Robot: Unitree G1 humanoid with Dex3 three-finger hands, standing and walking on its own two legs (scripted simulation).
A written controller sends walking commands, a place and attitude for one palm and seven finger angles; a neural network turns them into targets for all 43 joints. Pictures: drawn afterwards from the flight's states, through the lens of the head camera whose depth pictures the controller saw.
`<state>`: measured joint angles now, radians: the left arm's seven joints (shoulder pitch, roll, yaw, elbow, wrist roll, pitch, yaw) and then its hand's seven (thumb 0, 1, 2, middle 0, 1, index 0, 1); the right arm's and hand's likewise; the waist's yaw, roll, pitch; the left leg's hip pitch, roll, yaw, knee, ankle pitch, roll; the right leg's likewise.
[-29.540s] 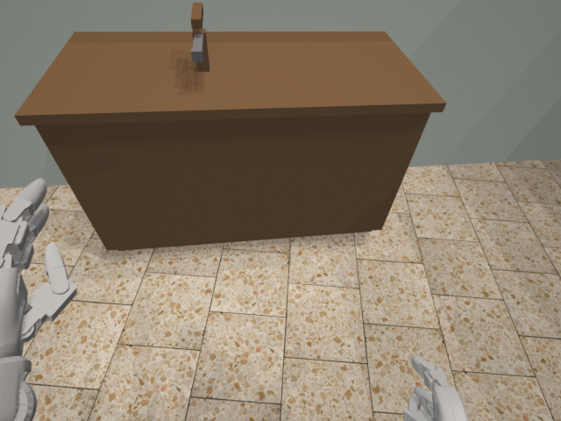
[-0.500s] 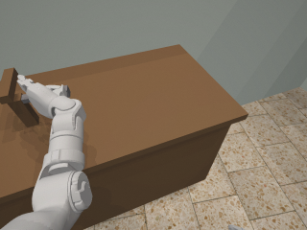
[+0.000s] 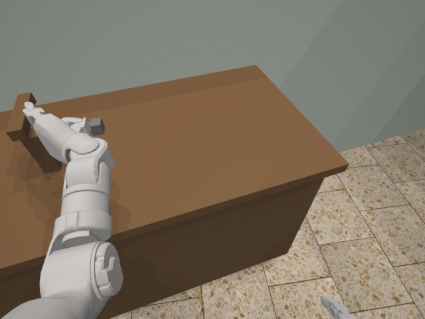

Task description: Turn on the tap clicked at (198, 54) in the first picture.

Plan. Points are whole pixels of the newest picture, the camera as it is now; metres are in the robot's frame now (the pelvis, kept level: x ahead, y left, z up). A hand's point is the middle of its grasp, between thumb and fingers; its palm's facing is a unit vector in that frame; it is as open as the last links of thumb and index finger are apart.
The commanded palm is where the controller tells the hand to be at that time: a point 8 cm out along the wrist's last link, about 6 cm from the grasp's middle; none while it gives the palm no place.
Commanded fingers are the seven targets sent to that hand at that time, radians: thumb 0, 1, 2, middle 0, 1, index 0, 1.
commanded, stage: draw the hand back beside the body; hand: left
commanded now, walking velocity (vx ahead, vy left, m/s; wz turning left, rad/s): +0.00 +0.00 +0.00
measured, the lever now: (97, 126) +0.51 +0.29 +0.09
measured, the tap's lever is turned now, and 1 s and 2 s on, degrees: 84 84 84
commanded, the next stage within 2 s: step back with the hand held close in 1.50 s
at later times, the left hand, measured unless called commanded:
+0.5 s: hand (56, 168) +0.31 +0.26 +0.17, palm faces +0.41 -0.88 -0.24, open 7.7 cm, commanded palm +0.28 +0.27 +0.18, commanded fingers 0.00 0.90 0.90 -0.17 -0.23 -0.17 -0.23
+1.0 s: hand (43, 203) +0.25 +0.25 +0.17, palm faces +0.33 -0.90 -0.28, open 7.5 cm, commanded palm +0.20 +0.29 +0.19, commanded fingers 0.00 0.90 0.90 -0.20 -0.30 -0.20 -0.30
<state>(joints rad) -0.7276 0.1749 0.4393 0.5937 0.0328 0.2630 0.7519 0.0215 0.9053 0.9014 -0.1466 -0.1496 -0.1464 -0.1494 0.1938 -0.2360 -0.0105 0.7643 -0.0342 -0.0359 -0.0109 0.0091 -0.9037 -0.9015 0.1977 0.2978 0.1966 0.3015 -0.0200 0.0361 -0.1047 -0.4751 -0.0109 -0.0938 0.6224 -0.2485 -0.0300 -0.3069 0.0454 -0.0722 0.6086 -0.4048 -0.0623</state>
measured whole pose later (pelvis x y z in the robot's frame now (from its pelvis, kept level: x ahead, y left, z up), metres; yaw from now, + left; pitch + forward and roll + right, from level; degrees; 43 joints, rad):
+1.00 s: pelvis +0.00 +0.02 +0.02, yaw -3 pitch -5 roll +0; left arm 0.24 0.32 0.24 -0.20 -0.10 -0.09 0.07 0.02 0.90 0.90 -0.19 -0.27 -0.19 -0.27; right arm 0.19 -0.23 0.04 0.64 0.01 -0.06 -0.06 0.01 -0.90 -0.90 0.20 0.30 0.20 0.30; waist 0.06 0.06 0.01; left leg -0.18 -0.01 -0.03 0.45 -0.20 0.00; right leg -0.01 0.03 0.00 0.40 -0.31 -0.03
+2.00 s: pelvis -0.04 +0.05 +0.01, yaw -3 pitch +0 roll -2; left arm 0.50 0.39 0.31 -0.50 -0.07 -0.12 0.08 0.02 0.89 0.90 -0.21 -0.30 -0.21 -0.30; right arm 0.18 -0.23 0.02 0.56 0.01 -0.02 -0.09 0.01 -0.90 -0.90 0.20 0.30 0.20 0.30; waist 0.03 0.05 0.04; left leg -0.37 -0.01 -0.03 0.54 -0.17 0.03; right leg -0.20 0.04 -0.01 0.48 -0.28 0.00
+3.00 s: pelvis -0.24 +0.04 +0.00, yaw +3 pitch +2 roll +1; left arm 0.50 0.38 0.36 -0.61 -0.06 -0.13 0.15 0.02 0.89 0.90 -0.21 -0.30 -0.21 -0.30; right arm 0.20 -0.24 -0.01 0.57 0.01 -0.08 -0.09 0.01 -0.90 -0.90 0.20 0.30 0.20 0.30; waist -0.05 -0.06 0.00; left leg -0.23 0.04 0.00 0.61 -0.42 0.01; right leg -0.51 -0.04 -0.03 0.60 -0.13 -0.01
